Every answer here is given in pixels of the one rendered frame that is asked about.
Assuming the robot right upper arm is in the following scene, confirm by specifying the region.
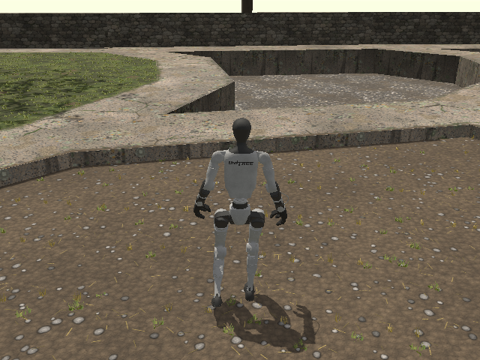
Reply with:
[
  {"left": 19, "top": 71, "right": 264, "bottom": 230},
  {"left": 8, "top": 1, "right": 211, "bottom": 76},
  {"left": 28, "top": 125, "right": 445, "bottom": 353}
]
[{"left": 256, "top": 151, "right": 278, "bottom": 193}]

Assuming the right robot shin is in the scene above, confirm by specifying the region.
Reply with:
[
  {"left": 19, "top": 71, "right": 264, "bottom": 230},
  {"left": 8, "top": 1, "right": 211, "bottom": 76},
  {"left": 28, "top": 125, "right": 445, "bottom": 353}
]
[{"left": 247, "top": 243, "right": 259, "bottom": 291}]

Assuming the left robot hand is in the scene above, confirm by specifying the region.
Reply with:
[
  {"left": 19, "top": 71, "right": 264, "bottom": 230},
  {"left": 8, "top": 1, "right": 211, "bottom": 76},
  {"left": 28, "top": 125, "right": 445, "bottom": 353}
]
[{"left": 193, "top": 203, "right": 211, "bottom": 219}]

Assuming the robot left upper arm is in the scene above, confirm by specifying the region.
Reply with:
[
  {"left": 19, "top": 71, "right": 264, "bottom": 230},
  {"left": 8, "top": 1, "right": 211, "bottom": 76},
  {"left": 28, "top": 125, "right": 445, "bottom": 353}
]
[{"left": 203, "top": 150, "right": 226, "bottom": 191}]

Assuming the robot left forearm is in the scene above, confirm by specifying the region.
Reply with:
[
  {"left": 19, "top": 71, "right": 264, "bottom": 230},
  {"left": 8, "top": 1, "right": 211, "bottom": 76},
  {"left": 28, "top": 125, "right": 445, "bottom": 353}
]
[{"left": 195, "top": 180, "right": 210, "bottom": 206}]

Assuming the robot right forearm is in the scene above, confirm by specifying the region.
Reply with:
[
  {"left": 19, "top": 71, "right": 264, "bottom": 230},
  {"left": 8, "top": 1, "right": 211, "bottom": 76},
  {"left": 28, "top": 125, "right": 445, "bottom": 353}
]
[{"left": 270, "top": 182, "right": 286, "bottom": 212}]

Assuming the right robot hand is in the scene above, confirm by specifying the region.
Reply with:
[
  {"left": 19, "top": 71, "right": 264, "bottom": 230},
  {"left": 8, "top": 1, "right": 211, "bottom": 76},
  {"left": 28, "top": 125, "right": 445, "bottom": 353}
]
[{"left": 270, "top": 208, "right": 287, "bottom": 226}]

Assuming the robot torso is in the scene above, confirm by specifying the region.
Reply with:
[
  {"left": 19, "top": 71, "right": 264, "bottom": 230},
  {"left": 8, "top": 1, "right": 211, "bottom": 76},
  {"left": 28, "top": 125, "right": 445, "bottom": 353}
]
[{"left": 223, "top": 147, "right": 259, "bottom": 225}]

